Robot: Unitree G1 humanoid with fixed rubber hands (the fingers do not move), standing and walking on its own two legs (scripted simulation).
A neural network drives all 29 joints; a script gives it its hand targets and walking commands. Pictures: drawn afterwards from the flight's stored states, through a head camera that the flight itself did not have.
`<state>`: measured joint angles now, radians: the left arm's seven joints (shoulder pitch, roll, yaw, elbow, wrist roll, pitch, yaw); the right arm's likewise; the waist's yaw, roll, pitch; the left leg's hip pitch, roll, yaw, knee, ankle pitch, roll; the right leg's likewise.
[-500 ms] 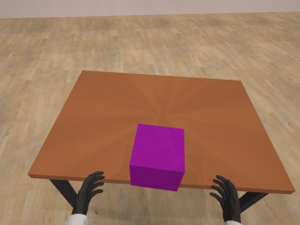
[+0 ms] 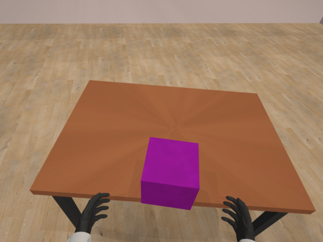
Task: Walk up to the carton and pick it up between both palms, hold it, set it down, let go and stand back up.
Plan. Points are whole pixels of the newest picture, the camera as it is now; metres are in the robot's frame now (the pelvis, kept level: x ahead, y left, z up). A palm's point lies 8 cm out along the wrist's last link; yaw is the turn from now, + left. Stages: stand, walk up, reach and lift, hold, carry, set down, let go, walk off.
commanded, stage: set down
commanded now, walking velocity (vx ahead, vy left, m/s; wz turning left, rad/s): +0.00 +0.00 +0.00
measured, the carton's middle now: (169, 173) +0.37 -0.02 -0.13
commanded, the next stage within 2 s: let go in 0.60 s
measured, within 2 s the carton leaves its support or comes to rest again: neither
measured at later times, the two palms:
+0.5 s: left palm (86, 228) +0.17 +0.20 -0.08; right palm (242, 239) +0.16 -0.19 -0.07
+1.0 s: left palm (84, 230) +0.17 +0.20 -0.07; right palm (249, 241) +0.16 -0.21 -0.08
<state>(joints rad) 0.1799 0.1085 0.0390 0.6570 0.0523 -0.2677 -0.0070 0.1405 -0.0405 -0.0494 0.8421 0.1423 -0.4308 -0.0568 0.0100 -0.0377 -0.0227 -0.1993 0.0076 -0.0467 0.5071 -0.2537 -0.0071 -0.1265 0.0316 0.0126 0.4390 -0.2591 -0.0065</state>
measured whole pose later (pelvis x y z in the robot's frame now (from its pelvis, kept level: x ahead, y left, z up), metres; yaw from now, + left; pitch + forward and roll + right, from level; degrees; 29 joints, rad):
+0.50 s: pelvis +0.01 +0.00 +0.00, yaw +0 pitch -4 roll -1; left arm 0.18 0.11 0.04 0.61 0.05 -0.07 -0.01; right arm 0.16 -0.04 -0.05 0.84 0.09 -0.33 -0.06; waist 0.01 -0.04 0.01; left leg -0.16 0.01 -0.05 0.48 -0.25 -0.01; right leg -0.08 0.03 0.01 0.41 -0.26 -0.01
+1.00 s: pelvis +0.01 +0.00 +0.00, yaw +0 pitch -4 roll -1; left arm 0.18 0.11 0.04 0.54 0.05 0.10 0.02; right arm 0.16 -0.11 -0.05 0.82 0.04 -0.22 -0.02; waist 0.01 -0.02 0.01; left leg -0.15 0.01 -0.05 0.47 -0.24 -0.01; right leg -0.08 0.03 0.01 0.41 -0.26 -0.01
